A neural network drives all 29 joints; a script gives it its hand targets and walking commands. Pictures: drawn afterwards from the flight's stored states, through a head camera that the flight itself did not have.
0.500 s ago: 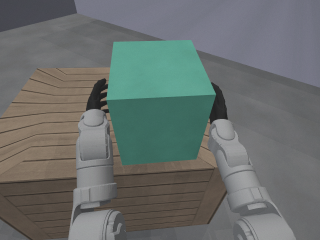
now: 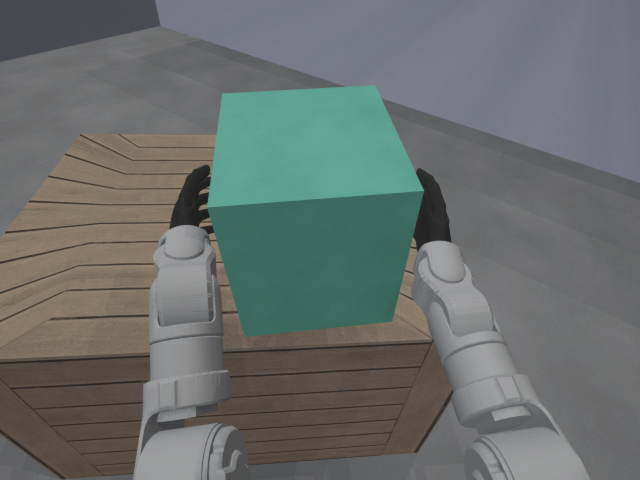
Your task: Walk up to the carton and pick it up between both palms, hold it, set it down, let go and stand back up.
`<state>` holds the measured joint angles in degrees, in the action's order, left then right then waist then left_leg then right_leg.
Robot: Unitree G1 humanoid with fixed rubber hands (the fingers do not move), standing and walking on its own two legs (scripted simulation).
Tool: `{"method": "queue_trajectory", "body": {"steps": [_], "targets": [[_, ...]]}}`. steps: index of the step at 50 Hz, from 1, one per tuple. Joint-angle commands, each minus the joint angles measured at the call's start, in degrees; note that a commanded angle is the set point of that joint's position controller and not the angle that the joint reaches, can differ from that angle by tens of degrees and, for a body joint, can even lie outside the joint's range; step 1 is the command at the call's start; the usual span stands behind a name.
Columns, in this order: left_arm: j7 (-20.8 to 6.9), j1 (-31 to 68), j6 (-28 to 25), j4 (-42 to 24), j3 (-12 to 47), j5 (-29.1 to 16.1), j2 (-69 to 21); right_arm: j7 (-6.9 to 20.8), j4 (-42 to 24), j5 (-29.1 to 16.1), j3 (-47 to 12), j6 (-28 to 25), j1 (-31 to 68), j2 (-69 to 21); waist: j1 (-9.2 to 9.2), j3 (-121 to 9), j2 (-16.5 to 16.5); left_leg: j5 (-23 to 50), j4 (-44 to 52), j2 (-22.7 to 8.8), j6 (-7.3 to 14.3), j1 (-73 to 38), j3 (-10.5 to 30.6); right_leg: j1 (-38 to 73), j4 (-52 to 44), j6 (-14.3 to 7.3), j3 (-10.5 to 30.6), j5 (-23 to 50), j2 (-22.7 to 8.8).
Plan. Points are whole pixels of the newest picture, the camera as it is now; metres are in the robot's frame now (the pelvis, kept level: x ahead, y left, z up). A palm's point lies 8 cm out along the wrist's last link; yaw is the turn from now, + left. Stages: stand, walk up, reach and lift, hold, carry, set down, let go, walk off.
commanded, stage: hold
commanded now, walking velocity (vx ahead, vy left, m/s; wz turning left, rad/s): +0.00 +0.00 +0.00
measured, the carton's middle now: (309, 211) +0.41 +0.02 +0.15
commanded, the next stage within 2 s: none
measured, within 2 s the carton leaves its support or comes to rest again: neither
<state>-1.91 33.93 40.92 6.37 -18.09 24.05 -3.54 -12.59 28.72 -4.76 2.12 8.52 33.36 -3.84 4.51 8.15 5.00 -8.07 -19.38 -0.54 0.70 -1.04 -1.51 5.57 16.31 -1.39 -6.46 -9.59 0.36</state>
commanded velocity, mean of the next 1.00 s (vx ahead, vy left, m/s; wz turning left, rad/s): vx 0.00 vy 0.00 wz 0.00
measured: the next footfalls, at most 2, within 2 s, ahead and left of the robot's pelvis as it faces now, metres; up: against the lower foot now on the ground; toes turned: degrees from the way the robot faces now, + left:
none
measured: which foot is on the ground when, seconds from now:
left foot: down 0.00-1.00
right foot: down 0.00-1.00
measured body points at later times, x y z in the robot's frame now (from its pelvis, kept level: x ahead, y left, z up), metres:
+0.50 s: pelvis -0.01 +0.00 +0.00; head -0.03 +0.04 +0.45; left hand +0.38 +0.16 +0.17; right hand +0.37 -0.14 +0.16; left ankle +0.05 +0.11 -0.75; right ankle +0.01 -0.10 -0.75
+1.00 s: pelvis +0.00 +0.00 +0.00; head -0.04 +0.03 +0.45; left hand +0.37 +0.15 +0.17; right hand +0.36 -0.14 +0.17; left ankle +0.05 +0.11 -0.75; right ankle +0.01 -0.10 -0.75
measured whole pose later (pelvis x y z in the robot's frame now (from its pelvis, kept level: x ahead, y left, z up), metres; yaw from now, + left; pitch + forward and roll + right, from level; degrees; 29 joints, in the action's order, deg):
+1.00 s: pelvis +0.00 +0.00 +0.00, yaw +0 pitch -12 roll -1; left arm -0.2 34.2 41.3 5.7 -16.8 23.6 -3.9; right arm -11.2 29.5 -4.8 3.4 7.1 34.1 -3.5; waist 5.3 8.0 4.5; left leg -7.8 -19.6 -0.7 0.8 -0.2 -1.9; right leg 4.7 16.6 -1.4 -6.5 -9.2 0.4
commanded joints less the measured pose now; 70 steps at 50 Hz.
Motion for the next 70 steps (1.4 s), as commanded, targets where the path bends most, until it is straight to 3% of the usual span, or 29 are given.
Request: {"method": "queue_trajectory", "body": {"steps": [1, 18, 32, 44, 45, 46, 49, 50, 51, 52, 54, 57, 59, 62, 63, 64, 66, 67, 68, 69, 70], "targets": [[-9.22, 36.29, -4.53, -7.53, 26.69, -9.02, -25.74, 7.75, -15.07, -1.73, -16.88, -3.89, 43.45, -21.58, 2.15, -24.98, -7.75, 12.26, 1.46, 0.54, -1.48, -11.89, -1.50, -2.80, -2.81, 2.70, -1.71, 7.63, 1.11], [-8.12, 38.04, -4.63, -5.65, 24.60, -8.67, -25.44, 8.65, -12.67, -1.23, -16.33, -4.40, 46.46, -21.93, 0.00, -26.85, -6.52, 10.11, 1.79, 0.66, -0.09, -11.00, -2.07, -3.30, -2.97, 2.41, -0.93, 5.89, 0.97], [-8.88, 38.44, -5.18, -4.78, 24.31, -8.57, -25.42, 8.27, -11.85, -0.82, -15.73, -4.42, 45.83, -22.65, 0.96, -26.46, -6.44, 10.04, 1.83, 1.18, -0.17, -10.09, -2.05, -1.56, -2.64, 3.07, -0.86, 8.43, 0.65], [-8.74, 38.21, -5.21, -5.55, 24.76, -8.63, -25.42, 8.24, -12.54, -1.23, -16.44, -4.60, 45.86, -22.39, 0.72, -26.49, -6.79, 11.15, 1.56, 0.99, -0.38, -10.62, -1.90, -1.95, -2.57, 2.87, -1.04, 8.25, 0.80], [-7.98, 38.00, -5.24, -13.44, 30.35, -10.66, -28.92, 8.32, -17.30, -2.34, -17.42, -5.30, 43.74, -23.07, 3.42, -31.10, -10.14, 17.29, 0.44, -0.25, -1.86, -14.04, -0.68, -1.61, -1.18, 2.45, -1.65, 11.85, 2.05], [-7.65, 37.56, -4.62, -11.35, 30.41, -10.56, -28.14, 8.22, -15.87, -2.63, -18.32, -4.85, 43.91, -22.11, 3.22, -29.86, -9.58, 17.96, 0.04, -0.32, -2.05, -14.31, -0.59, -1.95, -2.02, 1.93, -1.67, 10.53, 2.07], [-7.88, 37.59, -3.67, -7.46, 27.81, -9.39, -27.50, 8.63, -11.56, -0.41, -15.26, -3.55, 42.88, -20.77, 3.47, -22.82, -9.40, 10.30, 2.22, -0.64, -1.74, -11.68, -0.28, -4.72, -3.10, 2.08, -1.67, 3.78, 1.36], [-8.16, 36.39, -3.08, -6.61, 26.28, -8.55, -26.55, 8.76, -10.09, -0.48, -14.54, -3.10, 41.73, -20.82, 3.22, -20.97, -7.83, 7.10, 3.21, -0.64, -1.02, -10.58, -0.59, -4.00, -3.41, 2.43, -1.87, 2.37, 1.31], [-8.44, 37.32, -2.92, -7.83, 26.49, -9.04, -27.00, 8.87, -12.55, -0.16, -13.93, -3.37, 42.93, -20.23, 3.66, -22.27, -7.87, 5.54, 4.24, -0.98, -1.09, -8.76, -0.31, -2.69, -3.00, 2.22, -2.04, 2.35, 1.56], [-8.45, 36.65, -2.64, -6.31, 25.37, -8.29, -26.36, 9.00, -12.10, -0.29, -14.21, -3.15, 43.25, -20.66, 2.27, -21.39, -8.09, 5.39, 4.15, -0.53, -0.49, -7.53, -1.21, -1.81, -2.97, 2.37, -1.61, 2.75, 1.26], [-8.63, 38.04, -2.98, -5.41, 23.85, -7.23, -25.53, 8.92, -13.58, 0.24, -14.26, -3.43, 45.47, -20.98, 1.85, -22.61, -6.51, 4.44, 4.07, 0.10, -0.19, -7.36, -1.71, -1.06, -3.33, 2.87, -1.37, 2.40, 0.98], [-8.58, 37.96, -4.31, -10.88, 26.54, -9.15, -26.19, 8.41, -19.28, -2.80, -19.61, -4.42, 45.89, -24.21, 1.23, -30.53, -4.44, 14.69, 1.22, 1.09, -0.06, -11.70, -1.81, 1.68, -1.42, 3.77, -1.07, 13.84, 1.13], [-8.37, 36.69, -4.19, -10.34, 26.84, -8.69, -25.85, 7.88, -20.28, -3.67, -21.77, -4.47, 47.51, -23.32, 0.80, -32.51, -4.81, 17.73, -0.06, 1.25, -0.11, -13.46, -1.49, 2.54, -0.94, 4.01, -0.84, 16.76, 1.01], [-9.52, 34.85, -3.29, -5.87, 21.73, -6.37, -23.29, 7.42, -16.08, -2.74, -20.72, -2.67, 44.65, -23.34, -0.98, -23.86, -1.48, 8.08, 3.41, 1.79, 1.74, -8.20, -2.74, 3.00, -2.96, 4.40, -0.09, 10.21, 0.26], [-9.69, 36.36, -3.11, -6.00, 20.95, -5.45, -23.27, 7.85, -13.84, -1.11, -18.60, -2.33, 43.91, -22.81, -0.62, -21.80, -2.69, 4.65, 4.59, 1.39, 1.51, -7.61, -2.82, 0.78, -3.14, 4.24, -0.53, 5.40, 0.32], [-10.11, 36.52, -2.60, -3.49, 19.27, -5.05, -22.61, 8.43, -13.87, -0.14, -16.77, -2.25, 45.04, -22.28, -1.59, -18.96, -2.18, 1.10, 5.63, 1.42, 2.12, -5.29, -3.58, 0.08, -4.42, 3.79, -0.64, 0.31, 0.24], [-10.13, 38.54, -2.70, -2.41, 19.59, -5.33, -23.25, 9.50, -13.10, 0.95, -14.32, -2.92, 46.92, -21.36, -0.40, -19.28, -3.63, -1.91, 6.18, 1.00, 2.13, -4.62, -3.63, -1.73, -4.22, 3.21, -0.86, -3.89, 0.14], [-9.92, 39.29, -3.17, -4.14, 19.83, -6.33, -23.67, 9.81, -14.14, 0.73, -14.17, -3.39, 46.85, -21.77, -0.82, -20.54, -4.00, 0.03, 5.87, 0.81, 1.99, -4.52, -3.66, -2.39, -3.79, 2.91, -1.06, -1.79, 0.49], [-9.74, 40.35, -3.30, -4.43, 20.87, -5.93, -23.63, 9.65, -12.18, 1.07, -13.50, -3.39, 46.22, -22.04, 0.54, -21.24, -5.49, 0.29, 5.53, 0.57, 1.76, -5.88, -3.39, -2.57, -3.59, 2.69, -0.90, -0.91, 0.41], [-9.66, 40.27, -3.82, -7.75, 22.98, -7.19, -24.47, 9.43, -15.04, -0.16, -15.04, -4.36, 45.93, -23.48, 0.62, -25.95, -6.53, 4.16, 4.03, 1.15, 1.34, -7.60, -3.35, -0.26, -3.00, 2.97, -0.87, 4.27, 0.40], [-9.48, 39.83, -3.88, -7.74, 24.00, -7.58, -24.80, 9.02, -16.26, -0.73, -16.06, -4.49, 46.58, -23.66, 1.18, -27.47, -5.79, 7.06, 3.35, 1.09, 1.20, -8.35, -2.63, 0.89, -2.47, 3.36, -0.92, 7.38, 0.16]]}}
